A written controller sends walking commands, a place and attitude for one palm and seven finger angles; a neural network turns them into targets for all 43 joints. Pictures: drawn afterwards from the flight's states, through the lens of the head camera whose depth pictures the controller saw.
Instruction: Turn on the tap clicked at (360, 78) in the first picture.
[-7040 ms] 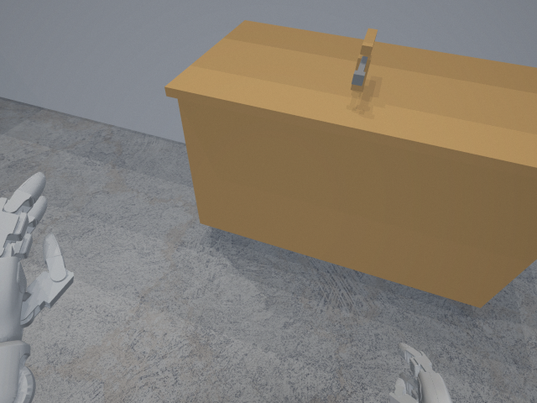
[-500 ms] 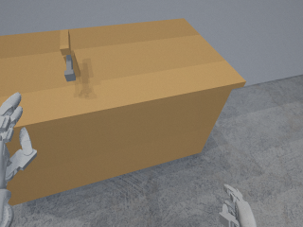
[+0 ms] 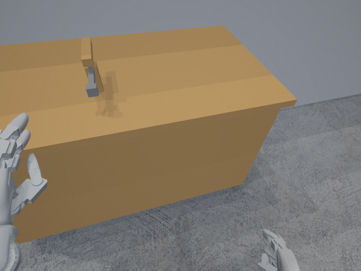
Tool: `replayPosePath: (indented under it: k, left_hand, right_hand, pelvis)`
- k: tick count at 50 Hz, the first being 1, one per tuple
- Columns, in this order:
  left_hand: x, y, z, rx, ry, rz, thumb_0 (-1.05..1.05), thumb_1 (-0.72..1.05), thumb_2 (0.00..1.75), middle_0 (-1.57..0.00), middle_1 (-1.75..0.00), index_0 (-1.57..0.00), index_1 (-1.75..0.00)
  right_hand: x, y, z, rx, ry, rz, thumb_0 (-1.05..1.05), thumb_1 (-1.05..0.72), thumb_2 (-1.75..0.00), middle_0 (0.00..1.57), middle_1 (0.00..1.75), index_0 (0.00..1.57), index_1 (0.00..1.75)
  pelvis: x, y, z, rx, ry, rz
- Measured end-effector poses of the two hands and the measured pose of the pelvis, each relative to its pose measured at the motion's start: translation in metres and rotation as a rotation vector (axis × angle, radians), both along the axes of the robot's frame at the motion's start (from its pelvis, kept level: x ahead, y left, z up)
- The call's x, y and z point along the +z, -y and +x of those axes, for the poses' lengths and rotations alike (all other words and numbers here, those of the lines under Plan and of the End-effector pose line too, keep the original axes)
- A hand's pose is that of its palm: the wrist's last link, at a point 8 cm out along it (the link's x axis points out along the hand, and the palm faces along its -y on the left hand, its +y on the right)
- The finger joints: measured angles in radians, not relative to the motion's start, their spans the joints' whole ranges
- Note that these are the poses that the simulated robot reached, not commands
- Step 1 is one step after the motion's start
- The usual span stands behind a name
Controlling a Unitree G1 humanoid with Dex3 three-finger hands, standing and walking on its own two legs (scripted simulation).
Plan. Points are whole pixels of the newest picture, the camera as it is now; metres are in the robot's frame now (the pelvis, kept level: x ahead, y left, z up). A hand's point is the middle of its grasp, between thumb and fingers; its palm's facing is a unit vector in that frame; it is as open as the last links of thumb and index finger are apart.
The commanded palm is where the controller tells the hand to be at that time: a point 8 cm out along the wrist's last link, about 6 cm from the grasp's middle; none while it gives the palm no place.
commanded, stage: shuffle to correct the standing spot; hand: left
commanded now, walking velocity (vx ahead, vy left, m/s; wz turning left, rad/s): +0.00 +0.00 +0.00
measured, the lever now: (92, 90) +0.55 +0.30 +0.08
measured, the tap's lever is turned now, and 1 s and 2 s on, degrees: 0 0 0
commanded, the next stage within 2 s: come to a stop and stand still in 1.12 s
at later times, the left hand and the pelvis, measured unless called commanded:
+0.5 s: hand (68, 162) +0.26 +0.23 +0.15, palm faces +0.44 -0.83 -0.33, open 7.4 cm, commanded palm +0.20 +0.26 +0.17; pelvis +0.05 -0.02 -0.01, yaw +2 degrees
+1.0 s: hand (100, 117) +0.36 +0.20 +0.16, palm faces +0.46 -0.81 -0.37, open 7.4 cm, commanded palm +0.30 +0.23 +0.17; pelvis +0.15 -0.05 -0.02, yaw +1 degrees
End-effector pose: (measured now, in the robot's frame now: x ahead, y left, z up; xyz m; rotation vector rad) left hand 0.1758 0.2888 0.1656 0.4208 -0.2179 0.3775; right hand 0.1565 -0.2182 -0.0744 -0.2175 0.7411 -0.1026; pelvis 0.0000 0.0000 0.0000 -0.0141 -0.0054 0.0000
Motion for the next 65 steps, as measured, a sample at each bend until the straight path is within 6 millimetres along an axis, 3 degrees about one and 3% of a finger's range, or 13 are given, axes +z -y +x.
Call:
replayPosePath:
  k: [11,22,29,31,34,40,44,47,52,56,61,65]
  left_hand:
    - [-0.003,0.001,-0.001,0.013,0.01,0.003,0.01,0.89,0.9,-0.21,-0.3,-0.21,-0.31]
    - [-0.005,0.025,0.03,0.02,0.081,0.003,0.01,0.89,0.9,-0.21,-0.3,-0.21,-0.31]
    - [0.0,0.015,0.055,0.009,0.12,0.043,0.01,0.89,0.9,-0.21,-0.3,-0.22,-0.31]
    - [0.0,0.01,0.066,0.002,0.144,0.07,0.01,0.89,0.9,-0.21,-0.3,-0.22,-0.31]
    - [0.001,0.008,0.087,0.004,0.142,0.077,0.01,0.89,0.9,-0.21,-0.3,-0.21,-0.31]
    - [0.018,0.035,0.11,-0.042,0.108,0.109,0.02,0.89,0.9,-0.21,-0.3,-0.21,-0.31]
    - [0.019,0.051,0.118,-0.033,0.096,0.182,0.01,0.89,0.9,-0.21,-0.3,-0.21,-0.31]
    - [0.013,0.052,0.13,0.007,0.099,0.127,0.01,0.89,0.9,-0.21,-0.3,-0.22,-0.31]
    - [0.004,0.049,0.154,0.042,0.082,0.043,0.01,0.89,0.9,-0.21,-0.3,-0.22,-0.31]
    - [0.0,0.046,0.173,0.012,0.119,0.046,0.01,0.89,0.9,-0.21,-0.3,-0.22,-0.31]
    - [0.007,0.047,0.204,0.002,0.131,0.078,0.01,0.89,0.9,-0.21,-0.3,-0.21,-0.31]
    - [0.02,0.064,0.219,-0.013,0.114,0.106,0.01,0.89,0.9,-0.21,-0.3,-0.21,-0.31]
  right_hand:
    - [-0.002,0.007,0.0,-0.021,0.011,-0.007,0.01,-0.9,-0.9,0.21,0.3,0.2,0.3]
    - [-0.025,0.031,0.022,-0.011,-0.062,-0.004,0.01,-0.9,-0.9,0.21,0.3,0.2,0.3]
    - [-0.019,0.033,0.058,0.005,-0.063,-0.056,0.01,-0.9,-0.9,0.2,0.3,0.2,0.3]
    - [-0.024,0.031,0.073,-0.017,-0.017,-0.052,0.01,-0.9,-0.9,0.2,0.3,0.2,0.3]
    - [-0.023,0.021,0.091,-0.031,0.02,-0.004,0.01,-0.9,-0.9,0.2,0.3,0.2,0.3]
    - [-0.018,0.007,0.112,0.002,0.045,0.09,0.01,-0.9,-0.9,0.2,0.3,0.2,0.3]
    - [-0.033,0.018,0.127,0.023,0.038,0.102,0.01,-0.9,-0.9,0.21,0.3,0.2,0.3]
    - [-0.041,0.033,0.135,0.039,-0.032,0.066,0.01,-0.9,-0.9,0.21,0.3,0.2,0.3]
    - [-0.029,0.056,0.15,0.023,-0.098,-0.017,0.01,-0.9,-0.9,0.21,0.3,0.2,0.3]
    - [-0.02,0.069,0.173,-0.016,-0.039,-0.081,0.01,-0.9,-0.9,0.21,0.3,0.2,0.3]
    - [-0.013,0.067,0.202,-0.048,0.015,-0.044,0.01,-0.9,-0.9,0.2,0.3,0.2,0.3]
    - [-0.011,0.06,0.221,-0.024,0.04,0.025,0.01,-0.9,-0.9,0.2,0.3,0.2,0.3]
  pelvis:
    - [-0.004,0.003,0.003,-0.001,-0.002,0.006]
    - [-0.016,0.024,0.037,0.034,-0.003,-0.01]
    - [-0.02,0.017,0.066,0.03,0.021,0.013]
    - [-0.03,0.012,0.072,0.007,0.038,0.021]
    - [-0.029,0.015,0.08,0.003,0.048,0.046]
    - [-0.017,0.027,0.102,-0.008,0.016,0.027]
    - [-0.027,0.043,0.124,-0.004,0.011,0.018]
    - [-0.026,0.047,0.136,0.013,0.02,0.009]
    - [-0.015,0.049,0.159,0.026,0.012,0.02]
    - [-0.025,0.044,0.18,0.022,0.019,0.01]
    - [-0.021,0.052,0.199,0.024,0.022,0.026]
    - [-0.014,0.062,0.218,0.015,0.002,0.014]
